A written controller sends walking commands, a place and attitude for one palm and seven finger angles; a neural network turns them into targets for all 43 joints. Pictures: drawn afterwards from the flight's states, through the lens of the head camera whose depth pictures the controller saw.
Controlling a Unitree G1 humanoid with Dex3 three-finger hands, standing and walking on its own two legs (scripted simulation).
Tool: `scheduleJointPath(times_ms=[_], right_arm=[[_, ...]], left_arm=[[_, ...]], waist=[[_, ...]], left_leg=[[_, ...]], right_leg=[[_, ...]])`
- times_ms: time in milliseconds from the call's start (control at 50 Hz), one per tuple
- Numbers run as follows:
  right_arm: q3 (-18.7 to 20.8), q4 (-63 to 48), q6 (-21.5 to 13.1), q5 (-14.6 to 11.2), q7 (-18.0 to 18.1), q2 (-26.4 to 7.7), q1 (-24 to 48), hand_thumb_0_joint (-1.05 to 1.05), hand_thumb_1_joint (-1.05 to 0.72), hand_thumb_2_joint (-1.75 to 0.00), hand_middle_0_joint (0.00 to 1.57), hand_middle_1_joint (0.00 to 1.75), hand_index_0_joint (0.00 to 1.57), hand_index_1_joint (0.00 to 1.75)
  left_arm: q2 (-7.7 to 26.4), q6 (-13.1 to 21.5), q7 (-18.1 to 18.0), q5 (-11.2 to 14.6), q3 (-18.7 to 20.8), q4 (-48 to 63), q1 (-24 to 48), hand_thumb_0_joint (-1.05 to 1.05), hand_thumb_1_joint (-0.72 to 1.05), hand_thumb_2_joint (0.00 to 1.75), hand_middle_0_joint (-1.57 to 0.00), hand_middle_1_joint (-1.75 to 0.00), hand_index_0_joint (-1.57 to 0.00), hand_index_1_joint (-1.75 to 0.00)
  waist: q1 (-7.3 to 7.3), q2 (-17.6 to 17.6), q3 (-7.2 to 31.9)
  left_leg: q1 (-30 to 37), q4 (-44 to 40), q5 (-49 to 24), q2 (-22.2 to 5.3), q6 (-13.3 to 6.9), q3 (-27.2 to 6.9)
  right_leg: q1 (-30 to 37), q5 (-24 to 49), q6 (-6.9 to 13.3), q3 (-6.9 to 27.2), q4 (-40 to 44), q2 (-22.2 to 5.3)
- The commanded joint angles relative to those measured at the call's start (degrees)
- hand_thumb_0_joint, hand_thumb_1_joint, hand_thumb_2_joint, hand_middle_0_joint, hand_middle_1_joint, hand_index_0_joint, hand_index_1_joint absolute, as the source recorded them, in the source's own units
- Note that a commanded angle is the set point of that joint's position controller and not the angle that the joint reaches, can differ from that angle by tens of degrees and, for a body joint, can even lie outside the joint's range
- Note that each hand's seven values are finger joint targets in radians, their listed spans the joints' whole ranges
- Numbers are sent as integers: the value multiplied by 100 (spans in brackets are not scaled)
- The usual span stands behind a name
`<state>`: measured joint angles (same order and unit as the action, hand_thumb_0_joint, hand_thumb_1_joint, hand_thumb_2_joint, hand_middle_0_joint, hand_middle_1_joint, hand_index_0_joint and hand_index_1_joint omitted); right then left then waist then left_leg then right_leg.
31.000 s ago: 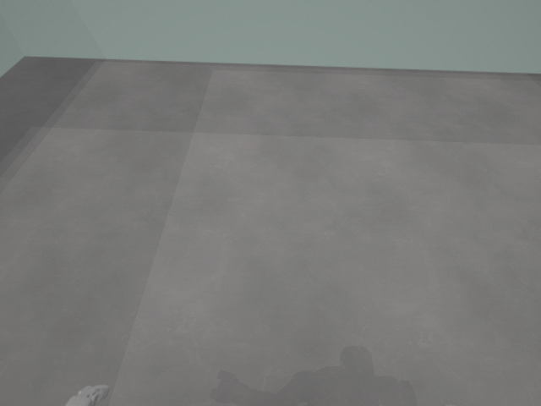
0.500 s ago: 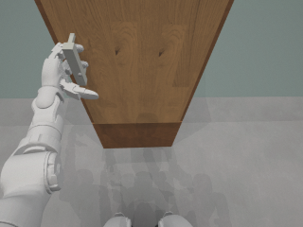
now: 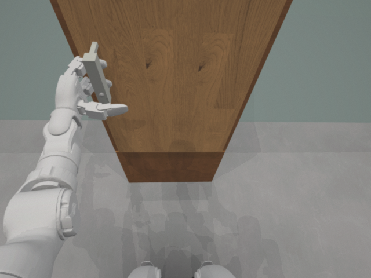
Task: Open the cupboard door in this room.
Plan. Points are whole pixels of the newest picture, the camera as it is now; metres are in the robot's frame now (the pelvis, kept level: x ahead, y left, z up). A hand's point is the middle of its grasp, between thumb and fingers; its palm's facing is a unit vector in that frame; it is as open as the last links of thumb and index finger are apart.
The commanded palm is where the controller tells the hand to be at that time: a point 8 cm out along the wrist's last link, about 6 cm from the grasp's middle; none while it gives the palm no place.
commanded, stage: close the thumb around the handle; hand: left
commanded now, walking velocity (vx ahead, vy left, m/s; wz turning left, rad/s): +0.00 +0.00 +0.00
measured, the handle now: (100, 74) +0.54 +0.16 +0.09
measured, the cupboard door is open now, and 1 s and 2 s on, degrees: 0 13 42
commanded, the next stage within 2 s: pull the door open along its arc in 0.44 s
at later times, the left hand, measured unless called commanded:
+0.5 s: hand (104, 94) +0.49 +0.15 +0.09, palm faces -0.06 -1.00 -0.01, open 6.3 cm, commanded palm +0.46 +0.21 +0.09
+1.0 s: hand (110, 127) +0.40 +0.13 +0.09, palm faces -0.08 -1.00 +0.02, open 6.4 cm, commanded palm +0.35 +0.18 +0.09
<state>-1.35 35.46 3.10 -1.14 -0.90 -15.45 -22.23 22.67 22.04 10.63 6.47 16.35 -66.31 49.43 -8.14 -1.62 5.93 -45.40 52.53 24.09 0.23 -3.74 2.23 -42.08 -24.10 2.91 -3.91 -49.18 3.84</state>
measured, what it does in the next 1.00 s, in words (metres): stands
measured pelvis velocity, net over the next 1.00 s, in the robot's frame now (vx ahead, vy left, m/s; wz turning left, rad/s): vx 0.01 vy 0.00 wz -0.03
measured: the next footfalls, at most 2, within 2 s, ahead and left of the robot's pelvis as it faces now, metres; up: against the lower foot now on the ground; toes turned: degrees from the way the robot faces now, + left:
none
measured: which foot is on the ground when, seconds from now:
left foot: down 0.00-1.00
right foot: down 0.00-1.00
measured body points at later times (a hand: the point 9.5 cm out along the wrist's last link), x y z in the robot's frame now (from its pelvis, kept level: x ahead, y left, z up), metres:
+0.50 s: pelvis -0.01 +0.00 +0.00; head +0.09 +0.01 +0.44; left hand +0.48 +0.20 +0.10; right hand +0.01 -0.26 -0.11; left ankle +0.01 +0.08 -0.69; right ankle -0.01 -0.09 -0.69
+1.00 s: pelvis +0.01 +0.00 +0.01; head +0.06 +0.00 +0.46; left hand +0.40 +0.18 +0.09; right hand +0.09 -0.25 -0.10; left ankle +0.01 +0.08 -0.69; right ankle -0.01 -0.09 -0.69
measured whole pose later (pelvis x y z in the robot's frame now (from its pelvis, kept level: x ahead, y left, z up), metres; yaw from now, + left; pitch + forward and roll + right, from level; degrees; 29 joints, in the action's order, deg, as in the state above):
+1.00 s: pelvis +0.01 +0.00 +0.01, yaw -2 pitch +13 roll -1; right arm -0.3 30.5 3.2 -2.6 -2.2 -14.3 -21.4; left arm 12.4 17.1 8.0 11.8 9.0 -31.1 19.1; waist -4.2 -2.2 7.6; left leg -36.7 47.7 23.8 0.1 -3.8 4.5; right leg -34.7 -23.6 2.7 -1.2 -45.6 4.2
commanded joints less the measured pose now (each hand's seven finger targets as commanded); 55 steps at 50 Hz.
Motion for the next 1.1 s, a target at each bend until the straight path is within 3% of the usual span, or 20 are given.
scheduleJointPath(times_ms=[0, 20, 80, 140, 220, 360, 380, 480, 520, 540, 560, 580, 600, 720, 820, 880, 940, 960, 980, 1080], right_arm=[[344, -345, -150, 6, 86, -986, -793, 0, -90, -90, 20, 30, 20, 30], [349, -362, -155, 13, 76, -971, -782, 0, -90, -90, 20, 30, 20, 30], [335, -338, -142, -1, 60, -958, -800, 0, -90, -90, 20, 30, 20, 30], [344, -358, -115, -6, 71, -1004, -782, 0, -90, -90, 20, 30, 20, 30], [325, -388, -114, -7, 77, -980, -767, 0, -90, -90, 20, 30, 20, 30], [299, -384, -120, -17, 114, -995, -787, 0, -90, -90, 20, 30, 20, 30], [303, -399, -128, -2, 128, -1017, -812, 0, -90, -90, 20, 30, 20, 30], [282, -439, -146, 6, 146, -994, -822, 0, -90, -90, 20, 30, 20, 30], [284, -407, -140, -3, 159, -1025, -839, 0, -90, -90, 20, 30, 20, 30], [287, -474, -157, -10, 131, -954, -787, 0, -90, -90, 20, 30, 20, 30], [300, -484, -189, 7, 103, -928, -752, 0, -90, -90, 20, 30, 20, 30], [325, -480, -205, 19, 86, -944, -790, 0, -90, -90, 20, 30, 20, 30], [339, -469, -194, 21, 71, -983, -792, 0, -90, -90, 20, 30, 20, 30], [373, -737, -123, -33, -13, -945, -600, 0, -90, -90, 20, 30, 20, 30], [387, -1026, -117, -118, -50, -841, -311, 0, -90, -90, 20, 30, 20, 30], [401, -1246, -197, -163, -81, -776, -58, 0, -90, -90, 20, 30, 20, 30], [376, -1338, -264, -177, -90, -695, 187, 0, -90, -90, 20, 30, 20, 30], [348, -1336, -335, -147, -83, -524, 478, 0, -90, -90, 20, 30, 20, 30], [322, -1319, -398, -100, -89, -536, 537, 0, -90, -90, 20, 30, 20, 30], [327, -1250, -428, 148, -198, -413, 817, 0, -90, -90, 20, 30, 20, 30]], left_arm=[[1318, 560, -8, 114, 217, 1518, 2778, 0, 28, 64, -36, -128, -36, -128], [1263, 574, 11, 129, 218, 1520, 2616, 0, 34, 66, -36, -129, -36, -129], [915, 480, 64, 169, -45, 1253, 2560, 0, 51, 73, -37, -131, -37, -131], [1188, 392, 31, 187, 174, 1309, 2506, 0, 68, 80, -38, -133, -38, -133], [1178, 436, 15, 145, 135, 1357, 2459, 0, 90, 90, -40, -135, -40, -135], [1414, 368, 18, 99, 278, 1045, 2601, 0, 90, 90, -40, -135, -40, -135], [1652, 395, -21, 102, 498, 1090, 2601, 0, 90, 90, -40, -135, -40, -135], [1563, 362, -18, 98, 423, 1107, 2716, 0, 90, 90, -40, -135, -40, -135], [1691, 330, -18, 83, 497, 942, 2694, 0, 90, 90, -40, -135, -40, -135], [1147, 336, 8, 121, 123, 1083, 2561, 0, 90, 90, -40, -135, -40, -135], [888, 346, 1, 158, 6, 1159, 2489, 0, 90, 90, -40, -135, -40, -135], [925, 404, -48, 191, 85, 1280, 2444, 0, 90, 90, -40, -135, -40, -135], [1084, 429, -77, 170, 188, 1370, 2307, 0, 90, 90, -40, -135, -40, -135], [829, 366, -68, 229, 26, 2099, 1128, 0, 90, 90, -40, -135, -40, -135], [424, 135, -32, 446, -145, 3106, -354, 0, 90, 90, -40, -135, -40, -135], [174, 44, -65, 577, -281, 4262, -1515, 0, 90, 90, -40, -135, -40, -135], [-220, -126, -156, 689, -536, 4969, -2380, 0, 90, 90, -40, -135, -40, -135], [-455, -202, -927, 1051, 104, 5413, -2177, 0, 90, 90, -40, -135, -40, -135], [-696, -278, -1356, 807, -297, 5527, -2372, 0, 90, 90, -40, -135, -40, -135], [-1654, -483, -2832, -6, -1152, 6404, -2995, 0, 90, 90, -40, -135, -40, -135]], waist=[[-59, -448, 2691], [-8, -467, 2757], [-122, -310, 2338], [-52, -170, 2417], [-26, -261, 2365], [-89, -26, 2047], [-13, -156, 2161], [-63, -258, 2271], [-110, -63, 2201], [-95, -181, 2297], [-53, -322, 2305], [-23, -326, 2445], [49, -326, 2605], [295, -154, 2596], [520, 161, 2353], [707, -98, 2424], [708, 261, 1943], [1114, 393, 1805], [948, 237, 1584], [853, 213, 1634]], left_leg=[[2295, -374, -2387, -51, 158, -616], [2355, -365, -2475, -51, 168, -613], [2244, -396, -2390, -62, 162, -642], [2106, -434, -2220, -46, 140, -591], [2063, -444, -2249, -41, 151, -597], [1578, -484, -1700, -4, 101, -527], [1593, -460, -1771, 12, 96, -524], [1618, -435, -1757, 12, 92, -513], [1525, -441, -1656, -15, 95, -528], [1661, -467, -1669, 3, 105, -512], [1815, -475, -1716, -12, 136, -531], [2000, -438, -1928, -22, 142, -570], [2045, -430, -2032, -31, 157, -569], [2038, -557, -2222, -22, 155, -476], [2031, -699, -2500, -10, 112, -346], [2273, -740, -3012, -9, 114, -281], [2214, -846, -2816, -28, 116, -258], [1935, -926, -2627, -8, 184, -236], [2011, -945, -2478, 0, 200, -247], [2214, -814, -2433, -49, 259, -357]], right_leg=[[542, 2176, -134, 364, 446, -2], [567, 2218, -132, 356, 445, 1], [375, 2088, -133, 285, 483, 23], [553, 2089, -152, 337, 529, 6], [567, 2112, -134, 339, 498, -4], [678, 1859, -168, 412, 581, -22], [750, 1904, -148, 425, 542, -29], [694, 1868, -162, 428, 535, -32], [652, 1772, -180, 430, 559, -35], [630, 1764, -174, 413, 566, -30], [519, 1731, -151, 353, 551, -21], [513, 1822, -125, 319, 498, -7], [556, 1898, -129, 332, 467, -8], [991, 2196, -114, 316, 494, 13], [1468, 2673, -138, 318, 600, -4], [1741, 3051, -130, 329, 584, -39], [1723, 3042, -185, 289, 695, -49], [1793, 2748, -161, 180, 752, -51], [1675, 2572, -157, 165, 731, -45], [1439, 2256, -141, 127, 573, -140]])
